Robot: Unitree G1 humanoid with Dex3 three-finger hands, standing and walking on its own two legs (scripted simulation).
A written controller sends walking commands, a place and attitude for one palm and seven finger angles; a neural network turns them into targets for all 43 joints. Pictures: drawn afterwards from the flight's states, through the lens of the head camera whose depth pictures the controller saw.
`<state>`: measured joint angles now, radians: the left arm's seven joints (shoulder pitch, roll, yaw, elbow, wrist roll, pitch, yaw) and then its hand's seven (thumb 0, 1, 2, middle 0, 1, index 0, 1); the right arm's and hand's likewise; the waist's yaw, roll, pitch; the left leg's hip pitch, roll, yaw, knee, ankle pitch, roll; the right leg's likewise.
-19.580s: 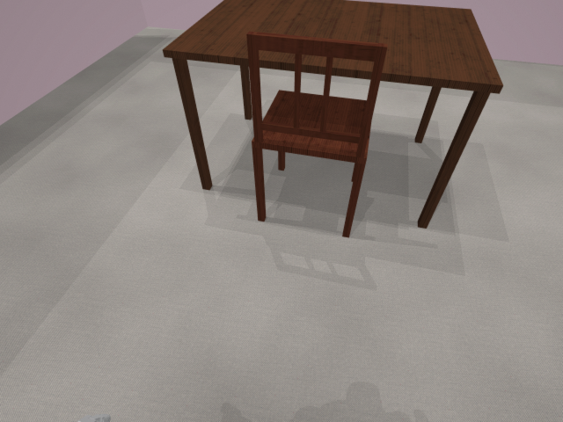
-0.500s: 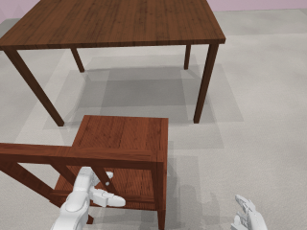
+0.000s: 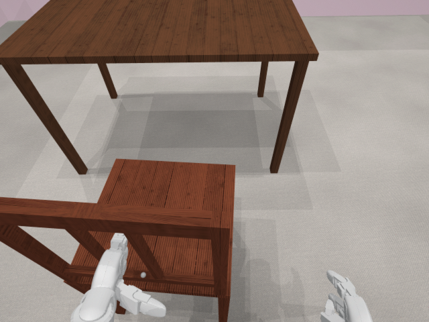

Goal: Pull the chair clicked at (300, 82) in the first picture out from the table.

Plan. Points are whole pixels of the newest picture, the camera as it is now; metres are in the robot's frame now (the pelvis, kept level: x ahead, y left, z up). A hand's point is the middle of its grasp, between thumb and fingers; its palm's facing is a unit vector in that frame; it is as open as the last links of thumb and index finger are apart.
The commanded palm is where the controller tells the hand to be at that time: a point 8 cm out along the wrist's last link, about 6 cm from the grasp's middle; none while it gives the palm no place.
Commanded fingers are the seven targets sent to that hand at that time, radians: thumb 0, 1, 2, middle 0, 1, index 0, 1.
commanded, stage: draw the fingers out of the gap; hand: left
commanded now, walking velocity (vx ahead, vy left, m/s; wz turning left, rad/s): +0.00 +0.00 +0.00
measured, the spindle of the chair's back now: (98, 252) +0.27 +0.24 -0.04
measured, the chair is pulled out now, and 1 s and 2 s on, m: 0.58 0.58 0.58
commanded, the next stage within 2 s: draw the hand back to the body in 0.62 s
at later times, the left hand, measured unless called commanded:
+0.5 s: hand out of the picture +0.14 +0.14 -0.03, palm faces +0.02 -0.98 -0.17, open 17.5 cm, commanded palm +0.12 +0.19 -0.01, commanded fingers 0.00 -0.55 0.20 0.00 0.00 0.00 0.00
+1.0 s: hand (108, 317) +0.14 +0.16 +0.04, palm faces +0.07 -1.00 -0.05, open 17.5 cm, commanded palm +0.09 +0.22 +0.05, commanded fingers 0.00 -0.55 0.20 0.00 0.00 0.00 0.00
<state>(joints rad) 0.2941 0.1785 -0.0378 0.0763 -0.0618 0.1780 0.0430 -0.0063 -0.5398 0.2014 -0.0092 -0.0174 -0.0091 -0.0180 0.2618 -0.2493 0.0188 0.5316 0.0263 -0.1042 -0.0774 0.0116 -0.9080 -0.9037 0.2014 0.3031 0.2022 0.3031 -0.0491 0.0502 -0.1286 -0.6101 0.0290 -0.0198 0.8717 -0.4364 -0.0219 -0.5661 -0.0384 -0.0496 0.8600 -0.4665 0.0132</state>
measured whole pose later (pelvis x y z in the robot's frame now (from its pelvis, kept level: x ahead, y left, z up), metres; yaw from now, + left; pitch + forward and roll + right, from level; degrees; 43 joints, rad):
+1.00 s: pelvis -0.02 +0.01 -0.04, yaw +1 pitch +13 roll -3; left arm 0.73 0.18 0.01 -0.36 -0.18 -0.30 -0.09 -0.01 -0.54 0.20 0.00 0.00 0.00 0.00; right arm 0.22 -0.19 -0.03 0.53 0.05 -0.18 -0.08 0.01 -0.91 -0.90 0.20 0.30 0.20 0.30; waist 0.01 0.05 -0.18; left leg -0.82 0.03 -0.07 1.12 -0.53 -0.02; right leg -0.74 -0.04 -0.08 1.07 -0.55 0.02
